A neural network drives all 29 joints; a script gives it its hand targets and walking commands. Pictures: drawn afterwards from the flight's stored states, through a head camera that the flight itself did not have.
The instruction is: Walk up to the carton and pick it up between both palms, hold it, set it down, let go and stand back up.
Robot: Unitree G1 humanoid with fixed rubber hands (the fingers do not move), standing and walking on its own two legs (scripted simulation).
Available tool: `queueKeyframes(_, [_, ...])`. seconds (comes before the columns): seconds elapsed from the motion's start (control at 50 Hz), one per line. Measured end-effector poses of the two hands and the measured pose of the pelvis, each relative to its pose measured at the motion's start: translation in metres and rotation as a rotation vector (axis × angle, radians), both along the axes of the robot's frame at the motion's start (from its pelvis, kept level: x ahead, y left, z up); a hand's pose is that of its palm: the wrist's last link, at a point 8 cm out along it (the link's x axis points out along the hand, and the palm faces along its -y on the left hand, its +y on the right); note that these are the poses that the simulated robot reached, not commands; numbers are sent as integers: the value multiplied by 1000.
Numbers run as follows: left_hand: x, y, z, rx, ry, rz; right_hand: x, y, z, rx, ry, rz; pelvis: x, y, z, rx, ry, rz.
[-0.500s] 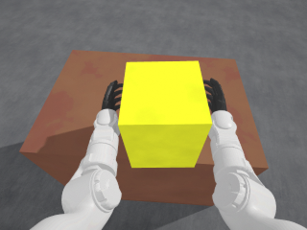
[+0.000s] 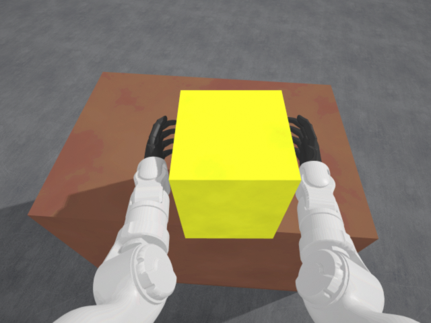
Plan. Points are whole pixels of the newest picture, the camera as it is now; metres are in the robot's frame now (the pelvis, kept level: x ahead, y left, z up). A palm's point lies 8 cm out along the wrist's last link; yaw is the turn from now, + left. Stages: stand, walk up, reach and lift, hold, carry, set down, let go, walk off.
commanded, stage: set down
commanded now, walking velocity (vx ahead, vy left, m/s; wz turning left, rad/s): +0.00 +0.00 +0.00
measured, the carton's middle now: (229, 169) +0.42 +0.04 +0.01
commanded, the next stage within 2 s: none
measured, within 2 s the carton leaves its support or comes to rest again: neither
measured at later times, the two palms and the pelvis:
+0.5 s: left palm (159, 155) +0.42 +0.19 +0.04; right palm (307, 158) +0.43 -0.11 +0.06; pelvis +0.00 -0.01 +0.00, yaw -1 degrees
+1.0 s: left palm (122, 144) +0.42 +0.26 +0.06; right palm (325, 142) +0.47 -0.14 +0.08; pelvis -0.01 +0.00 -0.02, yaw +1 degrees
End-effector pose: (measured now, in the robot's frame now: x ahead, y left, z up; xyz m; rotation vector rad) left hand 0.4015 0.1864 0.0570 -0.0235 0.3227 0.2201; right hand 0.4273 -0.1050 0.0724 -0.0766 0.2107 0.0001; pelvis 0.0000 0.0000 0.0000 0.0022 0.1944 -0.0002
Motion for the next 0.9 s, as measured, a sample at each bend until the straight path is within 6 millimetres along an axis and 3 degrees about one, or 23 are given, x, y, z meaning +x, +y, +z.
queueKeyframes(0.38, [7, -3, -4, 12, -16, -2, 1, -4, -5, -4, 30, -4, 0, -7, -1, -1, 18, -4])
queueKeyframes(0.54, [19, 2, -19, 8, 25, -10, 11, -4, -14, 11, 97, 5, -4, -5, -7, -18, 113, -22])
queueKeyframes(0.76, [21, 40, -16, 34, 24, 24, 30, -4, -17, 3, 94, 18, -4, 3, -18, -39, 220, -8])
queueKeyframes(0.9, [14, 67, -10, 51, 6, 61, 36, -20, -12, -1, 88, 1, -10, 1, -21, -45, 234, 17])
